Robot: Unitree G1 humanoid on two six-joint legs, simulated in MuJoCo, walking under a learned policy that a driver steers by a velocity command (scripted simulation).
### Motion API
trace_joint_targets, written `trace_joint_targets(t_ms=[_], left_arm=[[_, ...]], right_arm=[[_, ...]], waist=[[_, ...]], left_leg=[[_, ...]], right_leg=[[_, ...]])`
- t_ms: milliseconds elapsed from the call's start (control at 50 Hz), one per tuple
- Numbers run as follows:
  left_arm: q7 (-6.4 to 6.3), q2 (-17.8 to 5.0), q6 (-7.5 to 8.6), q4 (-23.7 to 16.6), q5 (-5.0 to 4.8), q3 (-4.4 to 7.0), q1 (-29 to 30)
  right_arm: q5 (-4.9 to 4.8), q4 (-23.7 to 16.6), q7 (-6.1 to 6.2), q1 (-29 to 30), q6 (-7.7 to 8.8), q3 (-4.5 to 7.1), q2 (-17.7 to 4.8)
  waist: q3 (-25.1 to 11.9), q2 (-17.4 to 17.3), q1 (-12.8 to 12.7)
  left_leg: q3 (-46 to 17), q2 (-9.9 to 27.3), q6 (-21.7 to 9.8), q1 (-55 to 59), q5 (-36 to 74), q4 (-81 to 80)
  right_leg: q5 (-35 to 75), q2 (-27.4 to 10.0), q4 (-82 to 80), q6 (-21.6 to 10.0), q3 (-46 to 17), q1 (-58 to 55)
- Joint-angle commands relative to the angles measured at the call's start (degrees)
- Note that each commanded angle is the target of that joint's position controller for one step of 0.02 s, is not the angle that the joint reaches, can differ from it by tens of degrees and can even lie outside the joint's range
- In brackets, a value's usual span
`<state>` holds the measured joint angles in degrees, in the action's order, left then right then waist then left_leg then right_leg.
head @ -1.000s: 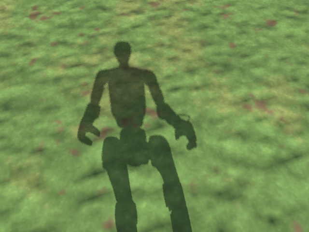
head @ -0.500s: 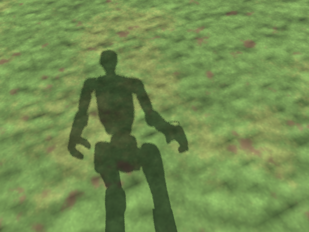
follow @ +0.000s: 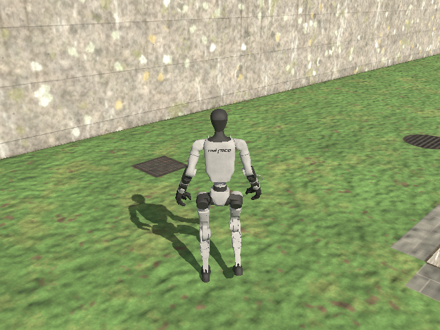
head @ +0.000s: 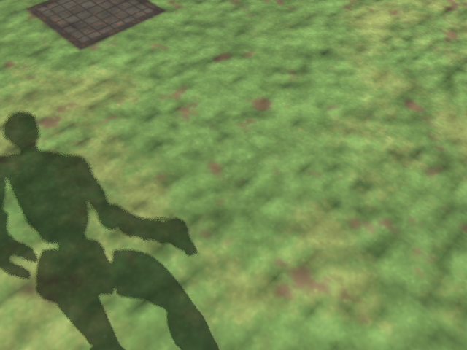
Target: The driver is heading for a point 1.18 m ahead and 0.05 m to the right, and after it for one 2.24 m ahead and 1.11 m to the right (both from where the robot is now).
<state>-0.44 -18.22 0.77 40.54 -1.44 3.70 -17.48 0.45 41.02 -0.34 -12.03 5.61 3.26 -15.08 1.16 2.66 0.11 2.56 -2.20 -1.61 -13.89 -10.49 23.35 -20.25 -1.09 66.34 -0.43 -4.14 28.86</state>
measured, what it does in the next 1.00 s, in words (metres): walks ahead: right foot, then left foot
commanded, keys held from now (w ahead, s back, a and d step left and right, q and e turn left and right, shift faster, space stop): w+e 0.42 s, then w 0.12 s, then w+q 0.46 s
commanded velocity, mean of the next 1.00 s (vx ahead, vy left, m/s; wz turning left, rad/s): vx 0.50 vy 0.00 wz -0.22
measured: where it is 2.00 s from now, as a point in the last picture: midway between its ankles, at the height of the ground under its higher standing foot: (268, 189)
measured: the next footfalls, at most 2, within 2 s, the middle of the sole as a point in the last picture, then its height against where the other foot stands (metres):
right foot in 0.34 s outside the picture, level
left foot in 0.86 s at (255, 286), level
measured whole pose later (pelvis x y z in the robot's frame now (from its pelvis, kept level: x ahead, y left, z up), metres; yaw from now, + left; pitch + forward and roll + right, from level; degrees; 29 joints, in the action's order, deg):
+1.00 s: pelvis +0.57 -0.10 -0.01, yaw -9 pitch +2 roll +0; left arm 0.3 -17.0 5.3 43.0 -0.1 2.2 -15.8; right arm -0.6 40.7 -2.3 -12.4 3.9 3.0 -17.1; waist 2.3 0.6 0.2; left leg -0.7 -5.4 -5.0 -21.7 -9.1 29.2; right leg -22.3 0.4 66.9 -0.7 -2.7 20.7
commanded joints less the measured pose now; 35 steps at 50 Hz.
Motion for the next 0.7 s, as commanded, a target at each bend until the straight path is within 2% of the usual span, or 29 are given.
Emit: trace_joint_targets(t_ms=[20, 60, 100, 160, 200, 240, 280, 300, 320, 340, 360, 380, 400, 420, 440, 460, 480, 520, 560, 620, 660, 700], left_arm=[[0.29, -2.49, 0.23, -5.39, 0.02, 0.91, 1.56], [0.49, -1.98, 0.27, -6.32, 0.34, 0.67, 3.68], [1.10, -1.66, 0.66, -6.61, 0.23, 0.45, 5.62], [2.24, -0.68, 1.37, -7.97, 0.23, -0.08, 11.51], [2.92, -0.56, 1.41, -9.33, 0.05, -0.20, 14.78], [3.48, -1.23, 1.28, -10.69, 0.00, 0.04, 16.67], [3.72, -2.87, 0.98, -11.28, 0.35, 0.91, 15.33], [3.65, -4.41, 0.71, -10.76, 0.56, 1.77, 11.85], [3.33, -6.71, 0.47, -8.75, 0.46, 3.25, 3.70], [2.34, -10.53, -0.04, -5.99, 0.22, 5.21, -6.86], [1.67, -18.06, 0.26, -6.04, -0.57, 6.29, -6.52], [1.85, -13.95, 1.17, -8.00, -0.24, 4.96, -8.68], [2.08, -10.55, 1.99, -7.17, 0.47, 3.82, -6.82], [2.01, -9.26, 2.41, -7.06, 0.42, 3.37, -3.68], [1.86, -7.11, 2.45, -7.43, 0.58, 2.61, 0.53], [1.65, -5.48, 2.55, -8.16, 1.35, 1.92, 3.22], [1.51, -4.94, 2.61, -8.34, 1.71, 1.64, 4.49], [1.18, -5.24, 3.13, -7.01, 1.47, 1.57, 4.17], [0.65, -6.38, 3.42, -5.51, 1.48, 1.75, 3.06], [0.36, -6.45, 3.60, -3.68, 1.45, 1.51, 1.66], [0.46, -6.99, 3.89, -2.10, 1.38, 1.50, -0.24], [0.65, -7.52, 4.00, -0.42, 1.32, 1.64, -1.85]], right_arm=[[-0.22, -1.52, 0.03, -0.26, 1.09, 1.83, -6.65], [-0.13, -0.41, 0.06, -0.69, 1.14, 2.37, -8.21], [-0.14, 0.33, 0.12, -0.50, 0.88, 2.55, -9.05], [-0.58, 1.66, 0.40, -2.06, 0.25, 2.72, -10.35], [-1.09, 2.79, 0.47, -3.95, -0.27, 2.97, -11.40], [-1.73, 3.66, 0.49, -4.98, -0.95, 3.35, -12.44], [-2.24, 3.84, 0.75, -4.86, -1.70, 3.84, -14.04], [-2.45, 3.78, 0.99, -4.70, -2.13, 4.11, -14.90], [-2.63, 3.53, 1.25, -3.96, -2.54, 3.98, -14.76], [-1.76, 2.90, 1.56, -4.65, -2.41, 3.12, -12.87], [1.13, -0.68, 0.62, -10.52, -1.23, 0.15, -4.36], [-0.37, -1.18, -0.14, -5.88, 0.89, 0.27, -7.72], [-2.76, -2.91, -0.60, 0.36, 1.99, 1.25, -11.15], [-2.54, -3.44, -0.40, 1.76, 2.60, 0.78, -10.24], [-1.17, -2.47, -0.04, 1.30, 2.59, 0.87, -10.09], [-0.54, -1.84, -0.02, -0.06, 2.00, 1.21, -10.52], [-0.37, -1.35, -0.15, -1.11, 1.28, 1.27, -10.27], [0.06, -0.62, -0.19, -1.99, 0.16, 0.85, -8.32], [0.07, -1.27, -0.13, 0.85, -0.43, 0.23, -6.68], [-0.59, -1.71, -0.64, 5.77, -0.44, -0.42, -5.49], [-1.23, -2.39, -1.12, 9.05, -0.27, -0.72, -5.04], [-1.74, -3.28, -1.64, 11.31, -0.19, -0.65, -5.52]], waist=[[0.77, -8.71, 0.56], [0.85, -7.33, 0.77], [0.72, -6.52, 1.24], [1.84, -5.79, 3.51], [2.69, -5.65, 4.50], [3.29, -5.93, 4.37], [1.42, -7.31, 2.36], [-1.17, -8.15, -0.03], [-5.39, -7.27, -4.85], [-10.69, -3.85, -9.58], [-15.90, 13.19, -3.08], [-25.44, 8.03, -6.98], [-16.82, 4.42, -8.07], [-11.05, 0.96, -5.74], [-7.36, -1.59, -3.03], [-5.86, -0.45, -0.87], [-5.24, 0.24, 0.28], [-4.27, -0.04, 0.98], [-2.25, -0.04, 0.29], [-0.33, 0.67, -2.22], [0.93, 0.72, -3.95], [2.40, 0.39, -4.96]], left_leg=[[-12.91, 16.42, -9.39, 6.20, 5.80, -14.13], [-9.33, 16.93, -10.07, 7.28, 10.63, -14.89], [-4.73, 15.96, -9.28, 8.46, 14.36, -14.86], [0.65, 15.14, -7.74, 9.52, 15.88, -14.66], [2.23, 16.16, -7.08, 12.22, 16.27, -14.24], [3.51, 17.55, -6.22, 15.94, 20.06, -12.41], [5.67, 17.95, -5.01, 18.55, 36.11, -6.34], [6.89, 17.63, -4.31, 18.84, 45.36, 0.02], [8.73, 16.17, -2.89, 15.77, 48.82, 10.70], [9.07, 14.05, -0.67, 3.85, 38.21, 26.31], [6.95, 3.61, 3.12, -23.61, -16.63, 48.24], [-6.85, 0.73, 2.85, -30.22, -24.09, 56.38], [-8.02, 3.72, 1.61, -34.89, -18.36, 55.97], [-7.59, 6.00, 1.00, -33.42, -13.31, 50.99], [-7.21, 8.03, 1.46, -29.75, -10.35, 45.99], [-7.32, 9.45, 1.88, -25.18, -8.24, 43.19], [-6.95, 9.75, 2.48, -22.37, -7.23, 41.66], [-5.47, 9.63, 4.10, -20.35, -5.10, 37.76], [-4.79, 9.65, 5.27, -21.55, 1.18, 31.52], [-4.01, 8.99, 4.82, -20.40, 13.94, 20.01], [-3.43, 8.01, 3.93, -19.15, 19.32, 14.82], [-3.80, 7.52, 2.66, -20.83, 19.63, 12.02]], right_leg=[[4.14, -5.32, -1.72, 0.87, -1.85, 11.01], [8.44, -5.87, -6.16, 1.55, -1.78, 12.68], [14.70, -5.80, -12.44, 1.47, -0.88, 12.00], [22.04, -4.76, -22.31, 0.61, 2.23, 9.09], [22.13, -4.23, -26.34, -0.29, 3.63, 8.60], [18.56, -3.48, -29.01, -1.73, 4.83, 8.53], [12.40, -0.54, -30.39, -3.95, 7.69, 3.79], [9.72, 1.70, -30.76, -5.34, 9.33, -1.66], [12.00, 4.14, -34.00, -7.34, 10.28, -12.93], [13.75, 2.46, -35.13, -10.00, 4.60, -30.67], [7.64, -13.87, -37.69, -20.65, -26.90, -51.96], [-2.67, -18.57, -47.40, -24.45, -44.50, -55.43], [0.09, -16.64, -49.04, -20.80, -36.21, -50.10], [4.74, -14.22, -49.17, -18.78, -29.50, -41.59], [11.65, -12.33, -49.46, -17.14, -23.51, -33.46], [17.98, -10.85, -50.62, -16.56, -19.53, -27.40], [21.12, -10.08, -51.91, -16.52, -17.79, -23.73], [27.00, -9.30, -53.54, -16.85, -13.57, -19.08], [28.28, -8.36, -55.10, -16.14, -9.43, -17.27], [24.25, -6.40, -56.16, -13.19, -3.98, -17.26], [20.17, -7.25, -57.20, -12.32, -2.88, -18.20], [18.80, -9.23, -57.29, -12.03, -2.68, -22.07]])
